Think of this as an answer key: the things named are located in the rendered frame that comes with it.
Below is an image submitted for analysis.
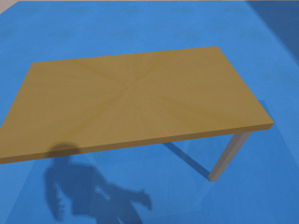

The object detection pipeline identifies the table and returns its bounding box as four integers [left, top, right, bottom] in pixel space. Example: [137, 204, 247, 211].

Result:
[0, 46, 274, 182]

